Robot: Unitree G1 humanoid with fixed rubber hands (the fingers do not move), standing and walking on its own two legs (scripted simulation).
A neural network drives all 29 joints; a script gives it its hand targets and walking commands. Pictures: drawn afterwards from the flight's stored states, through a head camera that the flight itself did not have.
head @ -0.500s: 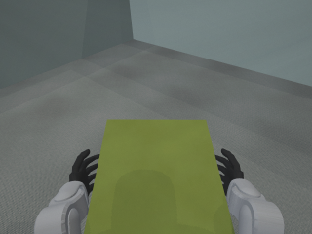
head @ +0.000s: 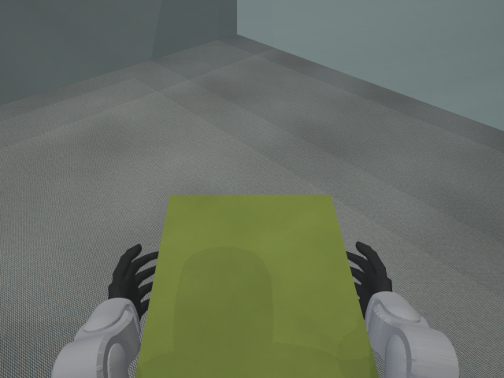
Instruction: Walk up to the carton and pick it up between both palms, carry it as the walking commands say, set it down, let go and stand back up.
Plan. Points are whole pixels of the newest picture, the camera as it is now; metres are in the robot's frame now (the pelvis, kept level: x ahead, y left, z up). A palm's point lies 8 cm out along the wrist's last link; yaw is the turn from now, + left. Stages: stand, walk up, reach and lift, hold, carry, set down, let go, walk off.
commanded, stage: carry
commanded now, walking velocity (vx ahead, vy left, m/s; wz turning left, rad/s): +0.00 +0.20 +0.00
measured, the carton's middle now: (250, 311) +0.24 +0.01 +0.01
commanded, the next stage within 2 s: none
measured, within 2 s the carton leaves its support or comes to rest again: neither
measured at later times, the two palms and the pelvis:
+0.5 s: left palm (12, 318) +0.20 +0.31 +0.09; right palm (278, 310) +0.21 -0.03 +0.09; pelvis -0.02 +0.13 +0.00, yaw +0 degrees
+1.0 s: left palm out of the picture +0.19 +0.43 +0.10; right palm (180, 325) +0.19 +0.10 +0.10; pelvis -0.04 +0.26 +0.00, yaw +0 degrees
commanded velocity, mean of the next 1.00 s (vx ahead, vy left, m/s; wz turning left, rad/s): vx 0.00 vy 0.20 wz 0.00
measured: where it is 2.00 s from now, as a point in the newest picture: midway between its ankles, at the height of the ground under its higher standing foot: outside the picture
